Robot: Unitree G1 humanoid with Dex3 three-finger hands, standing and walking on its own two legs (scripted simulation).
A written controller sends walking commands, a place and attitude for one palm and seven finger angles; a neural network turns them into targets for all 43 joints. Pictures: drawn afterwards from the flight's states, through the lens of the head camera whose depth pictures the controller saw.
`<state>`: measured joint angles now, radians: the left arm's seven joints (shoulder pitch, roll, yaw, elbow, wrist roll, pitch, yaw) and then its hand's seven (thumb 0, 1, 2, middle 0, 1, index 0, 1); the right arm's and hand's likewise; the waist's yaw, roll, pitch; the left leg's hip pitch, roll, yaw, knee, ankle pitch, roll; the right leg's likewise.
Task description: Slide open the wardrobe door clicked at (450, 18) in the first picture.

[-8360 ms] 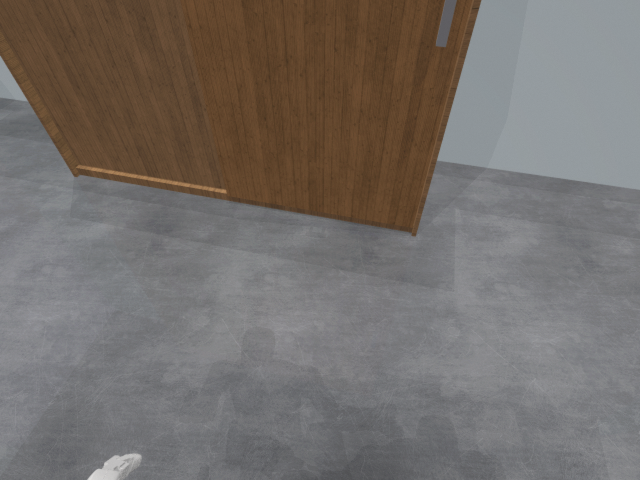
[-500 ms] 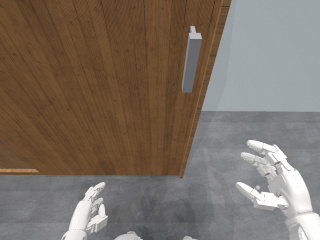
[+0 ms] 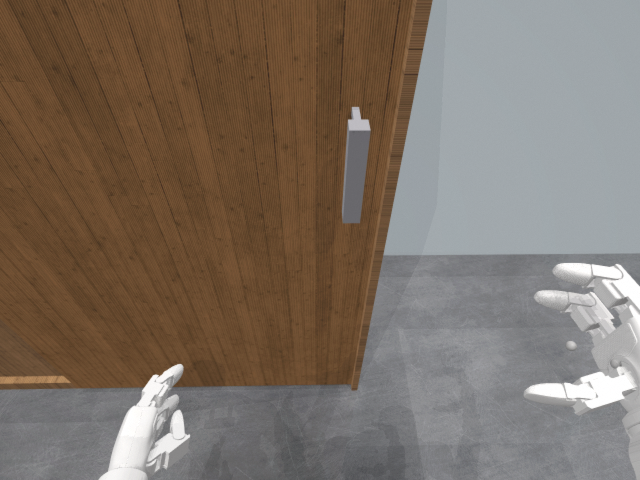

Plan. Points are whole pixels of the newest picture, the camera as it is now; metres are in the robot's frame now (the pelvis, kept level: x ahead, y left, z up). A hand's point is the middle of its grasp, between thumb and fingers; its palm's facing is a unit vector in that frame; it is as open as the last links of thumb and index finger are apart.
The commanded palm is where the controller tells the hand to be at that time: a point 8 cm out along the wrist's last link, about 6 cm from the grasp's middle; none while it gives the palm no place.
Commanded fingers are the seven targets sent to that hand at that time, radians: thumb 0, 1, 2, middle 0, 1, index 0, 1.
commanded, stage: raise the hand with hooked fingers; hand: right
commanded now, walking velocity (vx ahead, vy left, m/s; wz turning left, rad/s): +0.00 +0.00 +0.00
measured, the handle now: (353, 166) +0.51 -0.03 +0.14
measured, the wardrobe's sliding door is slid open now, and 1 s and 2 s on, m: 0.00 0.00 0.00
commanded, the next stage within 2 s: move the hooked fingers beside the handle in 0.90 s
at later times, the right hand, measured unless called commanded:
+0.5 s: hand (605, 289) +0.28 -0.27 +0.16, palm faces +0.04 +1.00 -0.08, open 14.0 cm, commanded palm +0.24 -0.31 +0.17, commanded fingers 0.00 0.50 -0.30 0.30 1.20 0.30 1.20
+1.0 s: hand (587, 292) +0.28 -0.26 +0.16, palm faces +0.05 +1.00 -0.05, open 14.0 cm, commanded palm +0.25 -0.30 +0.17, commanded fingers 0.00 0.50 -0.30 0.30 1.20 0.30 1.20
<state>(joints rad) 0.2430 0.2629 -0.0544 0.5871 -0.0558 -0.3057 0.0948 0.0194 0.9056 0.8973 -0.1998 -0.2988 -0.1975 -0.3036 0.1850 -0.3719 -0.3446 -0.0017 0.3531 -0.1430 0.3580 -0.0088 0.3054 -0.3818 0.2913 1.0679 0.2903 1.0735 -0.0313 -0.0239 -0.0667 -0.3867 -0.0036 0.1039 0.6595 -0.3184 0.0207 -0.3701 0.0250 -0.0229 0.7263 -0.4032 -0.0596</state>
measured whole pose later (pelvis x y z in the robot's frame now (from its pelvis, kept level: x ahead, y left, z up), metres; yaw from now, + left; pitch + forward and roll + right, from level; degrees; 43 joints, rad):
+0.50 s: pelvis +0.00 +0.01 +0.01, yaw +0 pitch +0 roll +1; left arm 0.25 0.28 -0.09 0.61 -0.08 -0.23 0.11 0.02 0.90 0.90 -0.20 -0.30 -0.20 -0.30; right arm -0.10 -0.50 -0.45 0.23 0.34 0.10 0.48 -0.02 0.50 -0.30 0.30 1.19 0.30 1.20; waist -0.04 -0.05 -0.03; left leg -0.26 -0.01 0.10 0.52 -0.25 0.03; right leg -0.24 0.03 -0.02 0.57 -0.32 -0.05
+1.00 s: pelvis +0.00 +0.02 +0.02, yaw +0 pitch +0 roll +1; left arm 0.22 0.27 -0.08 0.61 -0.08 -0.23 0.11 0.02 0.90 0.90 -0.20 -0.30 -0.20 -0.30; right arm -0.06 -0.45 -0.46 0.20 0.35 0.06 0.47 -0.02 0.50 -0.30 0.30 1.20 0.30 1.20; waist -0.04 -0.05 -0.03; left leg -0.25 -0.02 0.10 0.51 -0.25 0.04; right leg -0.23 0.01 -0.02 0.56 -0.33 -0.04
